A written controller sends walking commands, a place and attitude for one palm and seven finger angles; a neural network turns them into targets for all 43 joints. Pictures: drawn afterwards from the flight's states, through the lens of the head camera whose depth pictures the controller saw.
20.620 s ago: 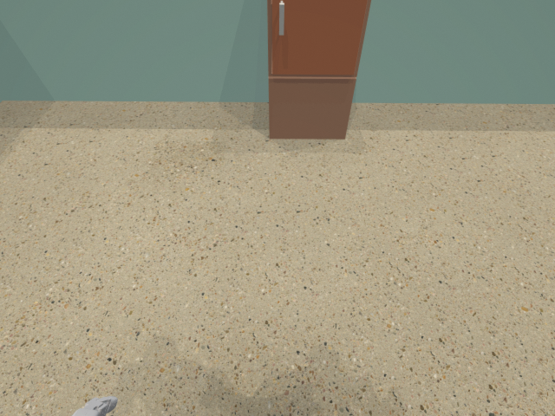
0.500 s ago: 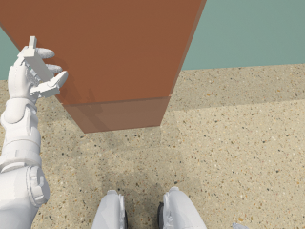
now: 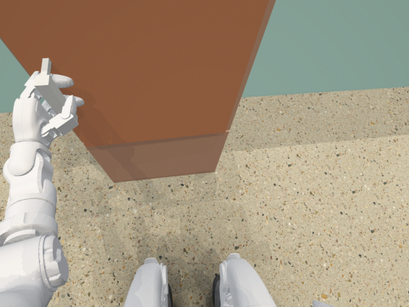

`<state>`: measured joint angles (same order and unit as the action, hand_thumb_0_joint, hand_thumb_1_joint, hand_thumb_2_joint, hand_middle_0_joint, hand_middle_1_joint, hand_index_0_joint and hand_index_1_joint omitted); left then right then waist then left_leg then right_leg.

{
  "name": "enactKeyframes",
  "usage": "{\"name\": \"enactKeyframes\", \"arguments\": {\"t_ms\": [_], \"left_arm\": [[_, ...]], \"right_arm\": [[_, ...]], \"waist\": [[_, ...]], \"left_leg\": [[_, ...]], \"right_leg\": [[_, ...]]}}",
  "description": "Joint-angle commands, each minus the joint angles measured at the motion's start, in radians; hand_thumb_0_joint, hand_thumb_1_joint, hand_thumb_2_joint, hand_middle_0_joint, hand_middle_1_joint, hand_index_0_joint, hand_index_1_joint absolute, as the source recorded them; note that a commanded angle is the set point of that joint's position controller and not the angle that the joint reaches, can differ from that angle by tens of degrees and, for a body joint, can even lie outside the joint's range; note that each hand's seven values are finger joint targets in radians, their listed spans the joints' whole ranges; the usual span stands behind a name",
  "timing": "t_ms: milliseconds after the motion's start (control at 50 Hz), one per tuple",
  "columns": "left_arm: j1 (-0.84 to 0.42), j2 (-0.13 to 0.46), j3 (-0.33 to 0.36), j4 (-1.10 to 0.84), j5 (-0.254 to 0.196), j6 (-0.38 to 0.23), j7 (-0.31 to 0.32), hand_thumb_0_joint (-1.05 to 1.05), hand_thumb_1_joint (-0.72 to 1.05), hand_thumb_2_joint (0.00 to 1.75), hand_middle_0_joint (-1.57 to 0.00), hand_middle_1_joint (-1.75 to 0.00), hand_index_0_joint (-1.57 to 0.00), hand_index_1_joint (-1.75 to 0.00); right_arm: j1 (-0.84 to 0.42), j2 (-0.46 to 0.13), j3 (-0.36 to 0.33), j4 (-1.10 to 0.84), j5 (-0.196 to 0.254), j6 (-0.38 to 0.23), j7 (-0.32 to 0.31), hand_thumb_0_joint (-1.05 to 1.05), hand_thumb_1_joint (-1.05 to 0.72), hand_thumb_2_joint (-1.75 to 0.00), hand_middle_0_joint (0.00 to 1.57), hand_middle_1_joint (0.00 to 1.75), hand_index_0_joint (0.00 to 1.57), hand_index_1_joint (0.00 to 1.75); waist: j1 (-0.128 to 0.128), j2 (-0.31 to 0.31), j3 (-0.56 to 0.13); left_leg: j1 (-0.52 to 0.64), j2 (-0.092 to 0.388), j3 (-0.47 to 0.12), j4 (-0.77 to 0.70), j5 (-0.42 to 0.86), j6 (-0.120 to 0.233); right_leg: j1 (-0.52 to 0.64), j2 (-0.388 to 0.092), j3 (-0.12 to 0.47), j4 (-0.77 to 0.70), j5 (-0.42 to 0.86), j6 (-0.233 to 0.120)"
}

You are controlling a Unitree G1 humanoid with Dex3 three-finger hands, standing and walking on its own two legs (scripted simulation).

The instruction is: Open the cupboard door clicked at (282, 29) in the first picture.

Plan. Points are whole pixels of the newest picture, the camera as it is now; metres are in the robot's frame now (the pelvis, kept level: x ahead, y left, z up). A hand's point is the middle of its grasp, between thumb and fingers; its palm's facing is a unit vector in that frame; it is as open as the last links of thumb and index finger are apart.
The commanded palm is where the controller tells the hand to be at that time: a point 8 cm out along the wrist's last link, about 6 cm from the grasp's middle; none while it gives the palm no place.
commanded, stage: pull the door open along its arc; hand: left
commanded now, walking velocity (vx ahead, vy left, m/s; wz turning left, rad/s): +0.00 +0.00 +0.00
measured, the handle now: (59, 94) +0.51 +0.26 +0.03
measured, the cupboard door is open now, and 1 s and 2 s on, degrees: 1 44 44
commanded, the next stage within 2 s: open thumb and fingers to let go in 0.78 s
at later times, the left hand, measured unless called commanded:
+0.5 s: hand (105, 186) +0.33 +0.15 +0.04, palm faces +0.43 -0.90 +0.08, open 5.9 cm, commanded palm +0.26 +0.19 +0.04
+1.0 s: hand (163, 230) +0.25 +0.06 +0.03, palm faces +0.48 -0.88 -0.04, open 6.0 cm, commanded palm +0.19 +0.10 +0.04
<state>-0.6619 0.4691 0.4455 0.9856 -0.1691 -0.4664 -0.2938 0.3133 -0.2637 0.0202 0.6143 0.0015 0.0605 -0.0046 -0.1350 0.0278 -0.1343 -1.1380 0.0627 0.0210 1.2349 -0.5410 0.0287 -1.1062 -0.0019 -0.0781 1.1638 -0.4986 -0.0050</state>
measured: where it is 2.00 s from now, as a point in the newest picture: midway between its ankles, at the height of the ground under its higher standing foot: outside the picture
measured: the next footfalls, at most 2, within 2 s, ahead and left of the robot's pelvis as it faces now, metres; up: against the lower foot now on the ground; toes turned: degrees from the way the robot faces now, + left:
none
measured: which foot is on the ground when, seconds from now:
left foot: down 0.00-1.00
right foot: down 0.00-1.00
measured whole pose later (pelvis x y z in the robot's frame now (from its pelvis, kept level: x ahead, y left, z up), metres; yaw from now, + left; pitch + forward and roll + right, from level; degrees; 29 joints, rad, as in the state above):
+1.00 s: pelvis +0.01 -0.05 +0.00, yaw +5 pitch +18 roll +0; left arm 0.34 -0.09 -0.22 0.08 0.12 -0.42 0.54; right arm 0.14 -0.18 0.01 0.55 -0.07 -0.07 0.01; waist 0.01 0.02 -0.20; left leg -0.97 0.03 -0.04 1.20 -0.55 -0.05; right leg -0.95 -0.03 -0.14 1.21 -0.59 -0.08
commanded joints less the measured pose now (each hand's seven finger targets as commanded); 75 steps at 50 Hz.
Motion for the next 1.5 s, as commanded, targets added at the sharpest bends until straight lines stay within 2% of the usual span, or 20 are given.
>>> {"name": "enactKeyframes", "arguments": {"t_ms": [0, 220, 240, 260, 300, 380, 480, 520, 560, 600, 740, 760, 840, 860, 920, 1000, 1100, 1260, 1300, 1480], "left_arm": [[-0.134, 0.194, 0.006, -0.291, -0.029, -0.068, -0.008, 0.0, 0.9, 0.9, -0.4, -1.35, -0.4, -1.35], [0.311, -0.053, -0.136, -0.603, -0.083, -0.08, 0.046, 0.0, 0.9, 0.9, -0.4, -1.35, -0.4, -1.35], [0.349, -0.104, -0.022, -0.672, -0.151, -0.083, 0.19, 0.0, 0.9, 0.9, -0.4, -1.35, -0.4, -1.35], [0.418, -0.178, -0.107, -0.685, -0.121, -0.078, 0.27, 0.0, 0.9, 0.9, -0.4, -1.35, -0.4, -1.35], [0.47, -0.264, -0.179, -0.748, -0.089, -0.077, 0.368, 0.0, 0.9, 0.9, -0.4, -1.35, -0.4, -1.35], [0.552, -0.366, -0.306, -0.845, 0.05, -0.089, 0.573, 0.0, 0.9, 0.9, -0.4, -1.35, -0.4, -1.35], [0.678, -0.491, -0.453, -0.92, 0.183, -0.074, 0.757, 0.0, 0.9, 0.9, -0.4, -1.35, -0.4, -1.35], [0.678, -0.537, -0.519, -0.949, 0.216, -0.062, 0.802, 0.0, 0.9, 0.9, -0.4, -1.35, -0.4, -1.35], [0.766, -0.548, -0.559, -0.982, 0.248, -0.048, 0.814, 0.0, 0.9, 0.9, -0.4, -1.35, -0.4, -1.35], [0.803, -0.594, -0.633, -1.036, 0.269, -0.041, 0.813, 0.0, 0.9, 0.9, -0.4, -1.35, -0.4, -1.35], [1.075, -0.648, -0.746, -1.159, 0.321, -0.012, 0.806, 0.0, 0.9, 0.9, -0.4, -1.35, -0.4, -1.35], [1.124, -0.645, -0.741, -1.157, 0.318, -0.002, 0.802, 0.0, 0.9, 0.9, -0.4, -1.35, -0.4, -1.35], [0.979, -0.638, -0.706, -1.143, 0.31, -0.003, 0.834, 0.0, 0.9, 0.9, -0.4, -1.35, -0.4, -1.35], [0.876, -0.612, -0.682, -1.138, 0.313, -0.006, 0.849, 0.0, 0.9, 0.9, -0.4, -1.35, -0.4, -1.35], [0.892, -0.604, -0.647, -1.098, 0.302, -0.014, 0.853, 0.0, 0.69, 0.81, -0.38, -1.33, -0.38, -1.33], [0.944, -0.586, -0.644, -1.138, 0.281, -0.013, 0.827, 0.0, 0.41, 0.69, -0.36, -1.3, -0.36, -1.3], [0.963, -0.558, -0.629, -1.145, 0.265, -0.008, 0.797, 0.0, 0.06, 0.54, -0.34, -1.26, -0.34, -1.26], [0.922, -0.538, -0.608, -1.12, 0.256, -0.048, 0.784, 0.0, -0.5, 0.3, -0.3, -1.2, -0.3, -1.2], [0.938, -0.544, -0.608, -1.119, 0.25, -0.051, 0.786, 0.0, -0.5, 0.3, -0.3, -1.2, -0.3, -1.2], [0.954, -0.538, -0.586, -1.121, 0.232, -0.036, 0.797, 0.0, -0.5, 0.3, -0.22, -0.75, -0.22, -0.75]], "right_arm": [[0.118, -0.166, -0.067, -0.088, 0.007, -0.019, -0.002, 0.0, -0.9, -0.9, 0.2, 0.3, 0.2, 0.3], [0.031, -0.131, -0.083, -0.154, 0.021, -0.057, 0.019, 0.0, -0.9, -0.9, 0.2, 0.3, 0.2, 0.3], [0.003, -0.103, -0.084, -0.165, 0.012, -0.066, 0.016, 0.0, -0.9, -0.9, 0.2, 0.3, 0.2, 0.3], [-0.009, -0.1, -0.08, -0.166, 0.006, -0.077, 0.023, 0.0, -0.9, -0.9, 0.2, 0.3, 0.2, 0.3], [-0.02, -0.093, -0.08, -0.167, -0.005, -0.082, 0.039, 0.0, -0.9, -0.9, 0.2, 0.3, 0.2, 0.3], [-0.055, -0.077, -0.083, -0.187, -0.036, -0.08, 0.06, 0.0, -0.9, -0.9, 0.2, 0.3, 0.2, 0.3], [-0.101, -0.051, -0.081, -0.205, -0.054, -0.081, 0.068, 0.0, -0.9, -0.9, 0.2, 0.3, 0.2, 0.3], [-0.12, -0.044, -0.08, -0.203, -0.058, -0.088, 0.066, 0.0, -0.9, -0.9, 0.2, 0.3, 0.2, 0.3], [-0.125, -0.036, -0.076, -0.211, -0.063, -0.096, 0.056, 0.0, -0.9, -0.9, 0.2, 0.3, 0.2, 0.3], [-0.148, -0.023, -0.07, -0.216, -0.062, -0.106, 0.05, 0.0, -0.9, -0.9, 0.2, 0.3, 0.2, 0.3], [-0.204, 0.01, -0.038, -0.245, -0.072, -0.155, 0.029, 0.0, -0.9, -0.9, 0.2, 0.3, 0.2, 0.3], [-0.206, 0.012, -0.034, -0.25, -0.07, -0.158, 0.028, 0.0, -0.9, -0.9, 0.2, 0.3, 0.2, 0.3], [-0.229, 0.012, -0.032, -0.223, -0.074, -0.176, 0.019, 0.0, -0.9, -0.9, 0.2, 0.3, 0.2, 0.3], [-0.226, 0.012, -0.033, -0.208, -0.075, -0.178, 0.013, 0.0, -0.9, -0.9, 0.2, 0.3, 0.2, 0.3], [-0.225, 0.015, -0.038, -0.199, -0.076, -0.187, 0.007, 0.0, -0.9, -0.9, 0.2, 0.3, 0.2, 0.3], [-0.201, 0.016, -0.048, -0.212, -0.069, -0.189, 0.005, 0.0, -0.9, -0.9, 0.2, 0.3, 0.2, 0.3], [-0.181, 0.014, -0.05, -0.21, -0.064, -0.184, -0.001, 0.0, -0.9, -0.9, 0.2, 0.3, 0.2, 0.3], [-0.192, 0.003, -0.058, -0.199, -0.066, -0.195, -0.002, 0.0, -0.9, -0.9, 0.2, 0.3, 0.2, 0.3], [-0.191, 0.002, -0.059, -0.201, -0.066, -0.198, 0.001, 0.0, -0.9, -0.9, 0.2, 0.3, 0.2, 0.3], [-0.187, 0.002, -0.059, -0.208, -0.061, -0.193, -0.002, 0.0, -0.9, -0.9, 0.2, 0.3, 0.2, 0.3]], "waist": [[0.047, 0.081, -0.53], [0.085, 0.058, -0.419], [0.162, 0.057, -0.413], [0.143, 0.068, -0.387], [0.126, 0.046, -0.365], [0.128, -0.015, -0.365], [0.137, -0.052, -0.367], [0.12, -0.072, -0.361], [0.12, -0.098, -0.352], [0.114, -0.08, -0.346], [0.129, -0.059, -0.285], [0.136, -0.072, -0.272], [0.116, -0.067, -0.226], [0.099, -0.085, -0.207], [0.115, -0.102, -0.248], [0.123, -0.12, -0.33], [0.11, -0.151, -0.307], [0.108, -0.136, -0.264], [0.114, -0.133, -0.289], [0.122, -0.136, -0.286]], "left_leg": [[0.425, -0.033, -0.066, -0.168, 0.503, -0.009], [0.439, -0.038, -0.038, -0.217, 0.514, -0.017], [0.409, -0.04, -0.03, -0.238, 0.514, -0.029], [0.425, -0.033, -0.039, -0.241, 0.523, -0.038], [0.434, -0.028, -0.045, -0.236, 0.542, -0.047], [0.402, -0.036, -0.041, -0.225, 0.479, -0.043], [0.381, -0.052, -0.039, -0.225, 0.394, -0.035], [0.375, -0.058, -0.04, -0.222, 0.344, -0.032], [0.37, -0.06, -0.044, -0.226, 0.331, -0.029], [0.383, -0.064, -0.038, -0.229, 0.314, -0.026], [0.345, -0.078, -0.041, -0.212, 0.275, -0.02], [0.329, -0.08, -0.044, -0.211, 0.272, -0.021], [0.291, -0.085, -0.052, -0.172, 0.196, -0.025], [0.269, -0.085, -0.06, -0.154, 0.183, -0.024], [0.245, -0.092, -0.055, -0.134, 0.168, -0.028], [0.238, -0.092, -0.045, -0.133, 0.204, -0.03], [0.199, -0.088, -0.053, -0.125, 0.206, -0.032], [0.167, -0.087, -0.061, -0.107, 0.153, -0.029], [0.17, -0.089, -0.054, -0.11, 0.151, -0.029], [0.191, -0.09, -0.049, -0.124, 0.163, -0.028]], "right_leg": [[0.301, 0.041, 0.029, -0.132, 0.38, -0.011], [0.344, 0.039, 0.016, -0.16, 0.394, -0.011], [0.366, 0.032, 0.004, -0.157, 0.385, -0.011], [0.338, 0.035, -0.006, -0.15, 0.359, -0.011], [0.318, 0.029, -0.014, -0.141, 0.354, -0.011], [0.342, 0.023, -0.01, -0.118, 0.352, -0.017], [0.371, 0.018, -0.004, -0.128, 0.327, -0.021], [0.372, 0.014, -0.002, -0.144, 0.306, -0.019], [0.395, 0.016, 0.002, -0.16, 0.309, -0.021], [0.401, 0.009, 0.005, -0.174, 0.31, -0.02], [0.404, 0.002, 0.014, -0.182, 0.298, -0.026], [0.413, 0.003, 0.014, -0.186, 0.3, -0.028], [0.338, -0.002, 0.031, -0.188, 0.212, -0.018], [0.318, -0.005, 0.043, -0.19, 0.192, -0.016], [0.344, -0.022, 0.086, -0.204, 0.186, -0.006], [0.465, -0.052, 0.141, -0.221, 0.329, 0.015], [0.523, -0.076, 0.187, -0.237, 0.419, 0.032], [0.452, -0.077, 0.201, -0.241, 0.272, 0.026], [0.459, -0.076, 0.195, -0.236, 0.264, 0.026], [0.46, -0.065, 0.174, -0.237, 0.253, 0.019]]}}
